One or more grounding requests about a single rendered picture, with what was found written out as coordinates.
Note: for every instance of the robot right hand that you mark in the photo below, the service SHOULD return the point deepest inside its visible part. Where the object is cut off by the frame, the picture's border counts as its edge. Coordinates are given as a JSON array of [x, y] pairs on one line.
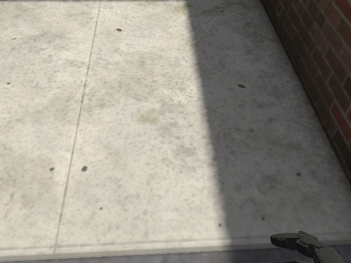
[[307, 245]]

